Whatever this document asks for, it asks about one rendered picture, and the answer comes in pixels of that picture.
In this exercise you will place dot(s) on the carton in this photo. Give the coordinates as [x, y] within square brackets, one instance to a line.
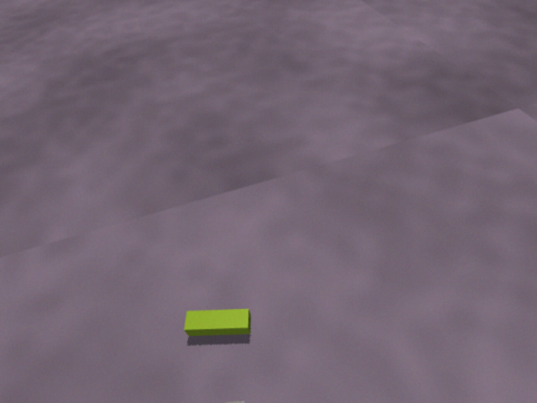
[218, 322]

